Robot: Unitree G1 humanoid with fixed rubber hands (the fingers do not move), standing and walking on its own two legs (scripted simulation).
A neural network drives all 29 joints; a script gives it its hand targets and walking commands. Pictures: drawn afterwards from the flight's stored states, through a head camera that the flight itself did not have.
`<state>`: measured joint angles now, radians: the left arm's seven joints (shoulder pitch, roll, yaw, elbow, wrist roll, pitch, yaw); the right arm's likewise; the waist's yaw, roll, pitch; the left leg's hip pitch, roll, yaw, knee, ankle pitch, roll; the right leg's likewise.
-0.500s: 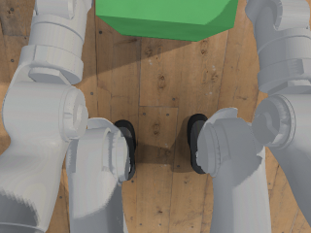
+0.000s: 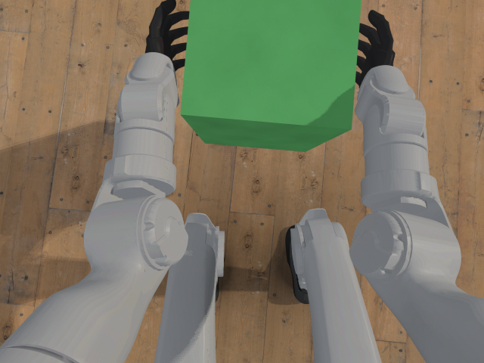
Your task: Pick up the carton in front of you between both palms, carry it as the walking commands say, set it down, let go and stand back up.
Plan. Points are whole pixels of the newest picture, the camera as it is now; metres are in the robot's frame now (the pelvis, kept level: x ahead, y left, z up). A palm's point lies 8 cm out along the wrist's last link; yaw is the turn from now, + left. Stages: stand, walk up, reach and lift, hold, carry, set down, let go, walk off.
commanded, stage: reach and lift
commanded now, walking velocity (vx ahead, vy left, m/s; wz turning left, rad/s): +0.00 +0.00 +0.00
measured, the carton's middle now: (264, 78) +0.54 -0.02 -0.14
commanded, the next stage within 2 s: none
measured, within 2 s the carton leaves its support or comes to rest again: neither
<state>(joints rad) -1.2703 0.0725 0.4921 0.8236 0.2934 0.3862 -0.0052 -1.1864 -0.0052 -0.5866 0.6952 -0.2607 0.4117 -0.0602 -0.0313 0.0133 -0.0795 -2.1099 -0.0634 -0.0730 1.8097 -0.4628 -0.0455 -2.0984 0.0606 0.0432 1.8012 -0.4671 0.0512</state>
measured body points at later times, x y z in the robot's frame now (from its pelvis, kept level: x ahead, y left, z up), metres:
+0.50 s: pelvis +0.04 +0.00 +0.12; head +0.24 +0.01 +0.53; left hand +0.50 +0.14 +0.08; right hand +0.49 -0.16 +0.08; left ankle +0.12 +0.13 -0.44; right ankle +0.12 -0.13 -0.44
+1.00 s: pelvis +0.09 +0.00 +0.25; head +0.17 +0.00 +0.69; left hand +0.44 +0.15 +0.23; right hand +0.44 -0.15 +0.23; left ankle +0.12 +0.13 -0.44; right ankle +0.12 -0.13 -0.44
